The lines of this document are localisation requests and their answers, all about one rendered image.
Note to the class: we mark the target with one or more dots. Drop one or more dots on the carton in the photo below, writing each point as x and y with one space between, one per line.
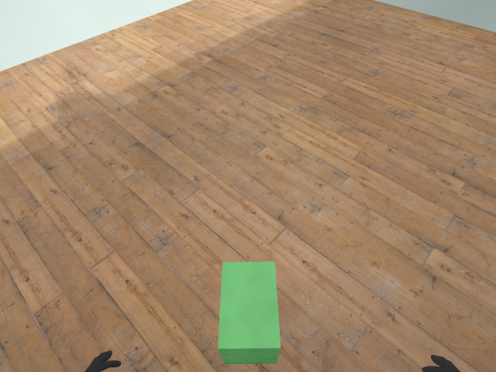
248 321

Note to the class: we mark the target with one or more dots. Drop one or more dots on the robot right hand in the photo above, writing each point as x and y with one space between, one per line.
445 365

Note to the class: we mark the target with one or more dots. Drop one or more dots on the robot left hand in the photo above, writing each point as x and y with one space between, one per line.
100 363

